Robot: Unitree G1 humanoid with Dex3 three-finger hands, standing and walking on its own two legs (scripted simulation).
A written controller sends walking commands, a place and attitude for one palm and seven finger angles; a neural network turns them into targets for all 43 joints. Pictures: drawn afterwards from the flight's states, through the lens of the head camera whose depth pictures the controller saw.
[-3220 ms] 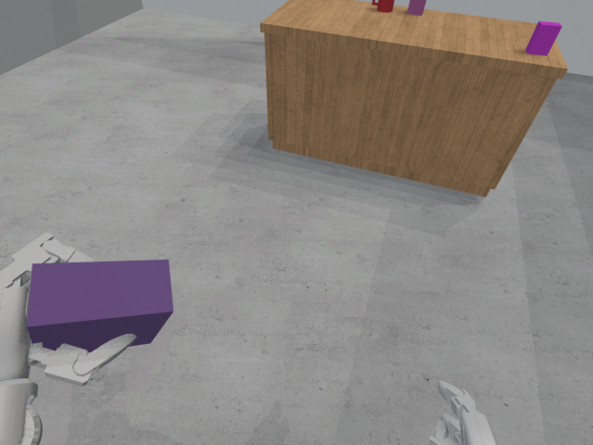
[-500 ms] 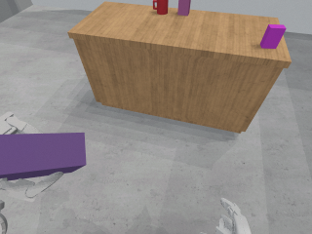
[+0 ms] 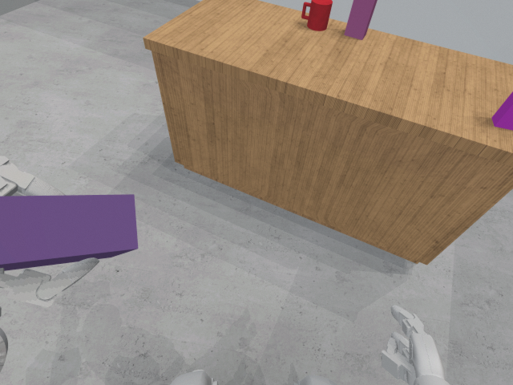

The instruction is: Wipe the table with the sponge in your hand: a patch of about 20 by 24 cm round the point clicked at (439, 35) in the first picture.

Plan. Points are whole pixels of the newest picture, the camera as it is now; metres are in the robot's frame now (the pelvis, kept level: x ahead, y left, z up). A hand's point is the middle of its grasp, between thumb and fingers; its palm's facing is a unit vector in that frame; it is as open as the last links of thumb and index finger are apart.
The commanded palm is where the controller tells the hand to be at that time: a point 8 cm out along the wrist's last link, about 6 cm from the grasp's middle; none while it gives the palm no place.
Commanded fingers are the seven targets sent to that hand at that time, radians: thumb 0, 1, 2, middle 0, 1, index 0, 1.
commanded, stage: walk to a spot facing it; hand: left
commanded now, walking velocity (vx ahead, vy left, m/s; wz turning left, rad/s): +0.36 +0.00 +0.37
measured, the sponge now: (83, 232) +0.24 +0.21 +0.18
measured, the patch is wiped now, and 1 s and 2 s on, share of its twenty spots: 0.00 0.00 0.00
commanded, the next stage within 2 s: turn to face it in 1.24 s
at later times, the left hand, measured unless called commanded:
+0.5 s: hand (67, 211) +0.26 +0.22 +0.19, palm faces +0.56 -0.71 -0.43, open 9.8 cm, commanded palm +0.19 +0.26 +0.20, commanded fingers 0.00 0.10 1.30 -1.20 -1.60 -1.20 -1.60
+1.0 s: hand (32, 202) +0.26 +0.26 +0.20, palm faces +0.76 -0.43 -0.48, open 9.8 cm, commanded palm +0.20 +0.27 +0.20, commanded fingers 0.00 0.10 1.30 -1.20 -1.60 -1.20 -1.60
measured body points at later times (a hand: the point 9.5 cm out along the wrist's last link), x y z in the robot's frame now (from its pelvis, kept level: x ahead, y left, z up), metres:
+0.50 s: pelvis +0.11 -0.05 +0.02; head +0.14 -0.05 +0.47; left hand +0.22 +0.26 +0.21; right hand +0.33 -0.26 -0.07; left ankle +0.11 +0.09 -0.66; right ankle +0.13 -0.17 -0.72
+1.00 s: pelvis +0.21 -0.06 +0.01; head +0.24 -0.07 +0.46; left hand +0.22 +0.27 +0.23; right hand +0.45 -0.14 -0.11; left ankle +0.14 +0.08 -0.68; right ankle +0.29 -0.13 -0.72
